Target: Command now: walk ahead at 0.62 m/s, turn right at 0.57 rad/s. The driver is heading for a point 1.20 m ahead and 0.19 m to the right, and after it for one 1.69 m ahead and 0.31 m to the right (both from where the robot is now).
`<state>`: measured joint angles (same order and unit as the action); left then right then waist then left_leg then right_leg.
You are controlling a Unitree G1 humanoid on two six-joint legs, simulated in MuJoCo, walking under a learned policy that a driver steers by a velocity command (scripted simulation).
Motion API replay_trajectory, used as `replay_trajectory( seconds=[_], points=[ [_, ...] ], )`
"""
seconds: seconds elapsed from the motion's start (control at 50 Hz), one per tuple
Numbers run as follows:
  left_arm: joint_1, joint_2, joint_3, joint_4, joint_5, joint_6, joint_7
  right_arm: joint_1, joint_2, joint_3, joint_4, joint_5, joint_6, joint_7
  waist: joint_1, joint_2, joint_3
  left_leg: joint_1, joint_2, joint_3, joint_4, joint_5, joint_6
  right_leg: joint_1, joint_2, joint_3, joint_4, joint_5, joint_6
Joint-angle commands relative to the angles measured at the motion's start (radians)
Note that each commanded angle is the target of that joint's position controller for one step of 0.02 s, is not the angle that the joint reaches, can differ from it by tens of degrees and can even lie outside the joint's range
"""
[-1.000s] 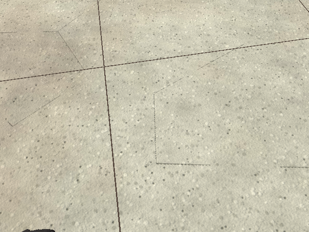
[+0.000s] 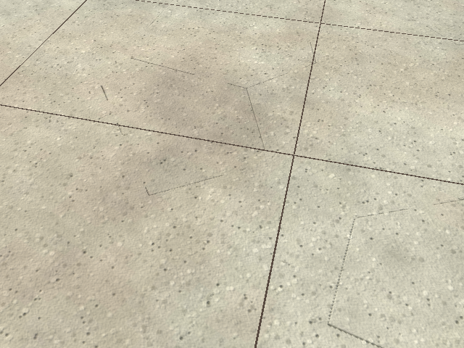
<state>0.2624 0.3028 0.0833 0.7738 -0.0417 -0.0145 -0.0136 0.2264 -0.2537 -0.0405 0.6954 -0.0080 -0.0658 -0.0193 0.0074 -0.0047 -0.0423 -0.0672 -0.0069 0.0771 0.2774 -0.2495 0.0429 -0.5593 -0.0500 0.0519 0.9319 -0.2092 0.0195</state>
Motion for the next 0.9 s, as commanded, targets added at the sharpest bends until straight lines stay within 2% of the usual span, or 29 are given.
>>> replay_trajectory(
  seconds=[0.02, 0.06, 0.1, 0.16, 0.2, 0.22, 0.24, 0.26, 0.28, 0.3, 0.32, 0.34, 0.36, 0.4, 0.46, 0.5, 0.54, 0.62, 0.66, 0.7, 0.72, 0.74, 0.76, 0.78, 0.8, 0.82, 0.84, 0.86, 0.9],
  points=[
    [-0.167, 0.082, 0.015, -0.106, 0.116, 0.006, -0.049, 0.093, -0.17, -0.052, -0.004, -0.05, -0.017, 0.01, -0.082, 0.033, 0.101, 0.148, 0.322, -0.167, -0.207, -0.236, 0.119, -0.311, -0.026, -0.033, 0.04, 0.005, 0.003],
    [-0.193, 0.063, 0.011, -0.134, 0.089, 0.026, -0.088, 0.08, -0.176, -0.058, 0.003, -0.046, -0.022, 0.018, -0.072, 0.106, 0.137, 0.088, 0.307, -0.082, -0.213, -0.206, 0.092, -0.286, -0.054, -0.053, 0.016, 0.049, -0.008],
    [-0.219, 0.065, 0.005, -0.157, 0.071, 0.029, -0.103, 0.076, -0.186, -0.062, 0.015, -0.042, -0.03, 0.015, -0.061, 0.113, 0.157, 0.075, 0.327, -0.03, -0.227, -0.198, 0.076, -0.266, -0.079, -0.063, -0.03, 0.069, -0.036],
    [-0.261, 0.068, -0.007, -0.183, 0.071, 0.031, -0.103, 0.097, -0.2, -0.068, 0.043, -0.047, -0.031, 0.012, -0.061, 0.098, 0.175, 0.12, 0.337, 0.058, -0.219, -0.138, 0.064, -0.226, -0.079, -0.119, -0.114, 0.013, -0.098],
    [-0.242, 0.073, -0.012, -0.186, 0.07, 0.034, -0.092, 0.095, -0.218, -0.07, 0.058, -0.046, -0.024, 0.013, -0.038, 0.104, 0.158, 0.129, 0.322, 0.135, -0.138, 0.146, 0.049, -0.113, -0.027, -0.19, -0.163, -0.072, -0.155],
    [-0.175, 0.089, -0.006, -0.171, 0.066, 0.033, -0.079, 0.095, -0.24, -0.073, 0.065, -0.042, -0.019, 0.014, 0.0, 0.107, 0.103, 0.128, 0.312, 0.173, -0.006, 0.495, 0.044, 0.013, 0.038, -0.238, -0.162, -0.135, -0.186],
    [-0.01, 0.111, 0.009, -0.128, 0.057, 0.026, -0.062, 0.084, -0.265, -0.076, 0.068, -0.035, -0.006, 0.017, 0.091, 0.092, 0.01, 0.089, 0.298, 0.209, 0.25, 0.83, 0.044, 0.219, 0.12, -0.272, -0.164, -0.173, -0.212],
    [0.258, 0.158, 0.036, -0.044, 0.062, 0.015, -0.047, 0.059, -0.264, -0.069, 0.052, -0.03, 0.002, 0.019, 0.22, 0.023, -0.136, -0.091, 0.262, 0.226, 0.611, 0.854, 0.016, 0.579, 0.173, -0.228, -0.229, -0.154, -0.24],
    [0.302, 0.306, 0.072, -0.017, 0.066, 0.015, -0.026, 0.075, -0.123, -0.026, 0.002, -0.04, -0.004, 0.034, 0.181, -0.259, -0.149, -0.48, 0.13, 0.202, 0.967, 0.119, -0.044, 0.803, -0.038, 0.191, -0.423, -0.489, -0.292],
    [0.258, 0.367, 0.077, -0.065, 0.054, 0.012, -0.022, 0.021, -0.099, -0.012, -0.07, -0.047, -0.029, 0.049, 0.136, -0.309, -0.247, -0.718, -0.008, -0.042, 1.176, -0.27, -0.068, 0.887, -0.19, 0.759, -0.676, -0.743, -0.367],
    [0.218, 0.329, 0.07, -0.063, 0.056, 0.016, -0.021, -0.12, -0.163, -0.018, -0.104, -0.052, -0.039, 0.049, 0.157, -0.144, -0.123, -0.843, 0.037, -0.143, 1.215, -0.162, -0.055, 0.852, -0.197, 0.737, -0.72, -0.582, -0.33],
    [0.225, 0.29, 0.059, -0.043, 0.067, 0.011, -0.006, -0.063, -0.16, -0.012, -0.079, -0.04, -0.047, 0.046, 0.113, -0.085, -0.056, -0.839, 0.088, -0.116, 1.181, -0.085, -0.038, 0.771, -0.214, 0.613, -0.691, -0.418, -0.315],
    [0.169, 0.23, 0.042, -0.052, 0.074, -0.002, 0.0, -0.004, -0.155, -0.006, -0.035, -0.039, -0.044, 0.041, 0.054, 0.006, -0.008, -0.751, 0.142, -0.109, 1.094, -0.017, -0.03, 0.631, -0.176, 0.472, -0.665, -0.297, -0.269],
    [0.059, 0.146, 0.006, -0.073, 0.068, -0.03, 0.001, 0.093, -0.136, 0.004, 0.02, -0.047, -0.007, 0.051, -0.026, -0.034, 0.026, -0.594, 0.189, -0.114, 1.006, 0.045, -0.032, 0.419, -0.099, 0.304, -0.7, -0.215, -0.223],
    [0.108, 0.123, -0.006, -0.039, 0.059, -0.073, -0.009, 0.04, -0.118, 0.006, 0.036, -0.021, 0.041, 0.07, -0.016, -0.022, 0.122, -0.654, 0.188, -0.089, 0.933, 0.121, -0.033, 0.377, -0.071, 0.157, -0.788, -0.017, -0.164],
    [0.17, 0.118, -0.009, -0.014, 0.059, -0.085, -0.014, -0.054, -0.105, 0.008, 0.025, 0.001, 0.045, 0.072, 0.027, -0.006, 0.175, -0.73, 0.134, -0.083, 0.848, 0.191, -0.015, 0.432, -0.037, 0.031, -0.824, 0.212, -0.096],
    [0.199, 0.102, -0.02, 0.001, 0.059, -0.099, -0.014, -0.126, -0.085, 0.015, 0.006, 0.013, 0.031, 0.077, 0.045, -0.04, 0.204, -0.732, 0.066, -0.083, 0.719, 0.262, 0.006, 0.455, -0.025, -0.077, -0.831, 0.462, -0.055],
    [0.155, 0.082, -0.045, 0.018, 0.057, -0.12, 0.01, -0.149, -0.071, 0.032, 0.014, 0.004, 0.01, 0.095, 0.002, -0.035, 0.154, -0.563, -0.015, 0.087, 0.453, 0.419, 0.06, 0.539, -0.029, -0.221, -0.864, 0.941, -0.001],
    [0.115, 0.134, -0.032, 0.018, 0.062, -0.125, 0.036, -0.053, -0.101, 0.026, 0.054, 0.008, 0.019, 0.091, -0.063, -0.088, 0.062, -0.409, -0.071, 0.122, 0.413, 0.433, 0.076, 0.643, -0.07, -0.254, -0.767, 1.296, 0.021],
    [0.053, 0.184, -0.013, 0.007, 0.08, -0.094, 0.067, 0.187, -0.184, -0.004, 0.124, 0.004, 0.037, 0.074, -0.199, -0.122, -0.05, -0.191, -0.141, 0.132, 0.423, 0.318, 0.105, 0.698, -0.105, -0.256, -0.453, 1.565, 0.037],
    [-0.026, 0.204, -0.003, -0.015, 0.093, -0.074, 0.075, 0.404, -0.233, -0.029, 0.187, 0.002, 0.043, 0.066, -0.311, -0.118, -0.107, -0.013, -0.13, 0.084, 0.398, 0.269, 0.148, 0.632, -0.111, -0.246, -0.158, 1.569, 0.035],
    [-0.141, 0.217, 0.008, -0.029, 0.081, -0.057, 0.074, 0.618, -0.264, -0.058, 0.239, 0.013, 0.047, 0.052, -0.448, -0.041, -0.114, 0.161, -0.044, -0.045, 0.269, 0.279, 0.249, 0.462, -0.018, -0.267, 0.38, 1.177, 0.023],
    [-0.28, 0.026, -0.045, -0.077, 0.101, -0.081, 0.04, 0.56, -0.21, -0.049, 0.288, 0.028, 0.064, 0.041, -0.352, 0.275, 0.037, 0.248, -0.018, -0.134, 0.362, 0.331, 0.243, 0.01, 0.208, -0.2, 0.795, -0.167, -0.007],
    [-0.043, -0.066, -0.079, -0.171, 0.063, -0.095, 0.023, 0.339, -0.269, -0.052, 0.205, -0.006, 0.052, 0.035, -0.068, 0.323, -0.093, 0.382, 0.136, -0.661, 0.281, 0.262, 0.449, -0.3, 0.197, 0.02, 0.948, -0.303, 0.028],
    [-0.008, 0.001, -0.093, -0.175, 0.083, -0.119, 0.012, 0.268, -0.238, -0.059, 0.153, -0.009, 0.05, 0.029, -0.079, 0.154, -0.153, 0.364, 0.249, -0.931, 0.018, -0.201, 0.48, -0.331, 0.137, 0.127, 0.851, -0.241, -0.005],
    [-0.052, 0.071, -0.087, -0.161, 0.097, -0.131, 0.002, 0.225, -0.164, -0.048, 0.146, -0.016, 0.047, 0.022, -0.038, -0.066, -0.002, 0.143, 0.232, -0.913, -0.096, -0.386, 0.412, -0.292, 0.075, 0.122, 0.693, -0.141, -0.033],
    [-0.096, 0.076, -0.085, -0.168, 0.116, -0.123, 0.004, 0.184, -0.152, -0.042, 0.15, -0.014, 0.037, 0.023, 0.005, -0.14, 0.084, -0.031, 0.187, -0.825, -0.116, -0.336, 0.358, -0.233, 0.037, 0.099, 0.575, -0.133, -0.028],
    [-0.099, 0.069, -0.094, -0.171, 0.133, -0.099, 0.006, 0.18, -0.17, -0.041, 0.145, -0.012, 0.018, 0.018, 0.03, -0.137, 0.129, -0.144, 0.144, -0.759, -0.113, -0.249, 0.343, -0.187, 0.015, 0.092, 0.504, -0.141, -0.008],
    [-0.135, 0.056, -0.107, -0.187, 0.134, -0.054, 0.004, 0.164, -0.172, -0.036, 0.145, -0.004, -0.013, 0.021, 0.052, -0.124, 0.189, -0.373, 0.054, -0.604, -0.151, -0.165, 0.317, -0.066, -0.04, 0.037, 0.288, -0.104, 0.032]
  ],
)
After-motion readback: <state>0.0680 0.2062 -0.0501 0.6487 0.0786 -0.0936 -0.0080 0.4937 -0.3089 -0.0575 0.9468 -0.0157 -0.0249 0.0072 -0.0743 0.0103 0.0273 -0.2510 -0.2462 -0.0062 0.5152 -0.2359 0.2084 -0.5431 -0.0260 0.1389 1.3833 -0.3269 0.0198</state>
